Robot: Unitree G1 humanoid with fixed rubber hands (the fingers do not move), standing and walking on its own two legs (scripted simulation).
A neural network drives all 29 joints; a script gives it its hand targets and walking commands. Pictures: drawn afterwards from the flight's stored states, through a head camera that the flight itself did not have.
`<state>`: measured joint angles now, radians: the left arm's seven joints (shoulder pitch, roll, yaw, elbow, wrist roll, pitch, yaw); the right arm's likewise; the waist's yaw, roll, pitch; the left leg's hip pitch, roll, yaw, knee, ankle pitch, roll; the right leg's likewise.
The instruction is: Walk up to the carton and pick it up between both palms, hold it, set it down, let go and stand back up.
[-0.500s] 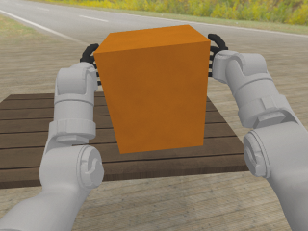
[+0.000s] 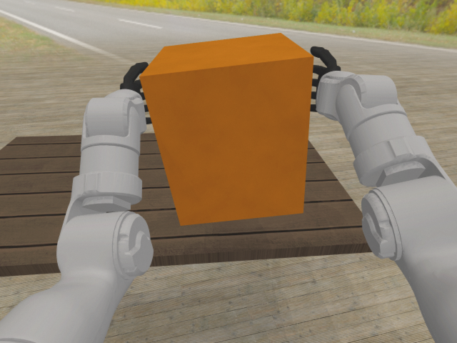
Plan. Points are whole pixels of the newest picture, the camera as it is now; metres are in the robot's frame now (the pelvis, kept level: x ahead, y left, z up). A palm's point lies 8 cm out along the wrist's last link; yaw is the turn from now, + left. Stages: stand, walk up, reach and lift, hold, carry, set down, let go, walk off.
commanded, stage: hold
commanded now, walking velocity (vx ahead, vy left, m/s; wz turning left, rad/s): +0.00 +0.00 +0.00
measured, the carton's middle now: (231, 127) +0.40 +0.00 +0.28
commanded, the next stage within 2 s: none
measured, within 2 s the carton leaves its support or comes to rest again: neither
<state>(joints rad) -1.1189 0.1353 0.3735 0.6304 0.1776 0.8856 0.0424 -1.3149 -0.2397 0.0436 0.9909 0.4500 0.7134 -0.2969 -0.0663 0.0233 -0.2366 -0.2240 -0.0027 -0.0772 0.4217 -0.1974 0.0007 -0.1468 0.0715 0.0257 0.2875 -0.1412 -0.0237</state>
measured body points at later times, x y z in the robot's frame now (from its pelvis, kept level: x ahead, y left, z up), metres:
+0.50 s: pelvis +0.01 +0.00 +0.00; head -0.10 +0.01 +0.44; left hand +0.39 +0.15 +0.33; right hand +0.38 -0.15 +0.35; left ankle +0.02 +0.11 -0.75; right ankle +0.01 -0.11 -0.75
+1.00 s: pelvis +0.00 -0.01 +0.00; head -0.10 +0.01 +0.44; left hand +0.39 +0.16 +0.33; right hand +0.39 -0.15 +0.35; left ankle +0.02 +0.11 -0.75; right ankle +0.01 -0.11 -0.75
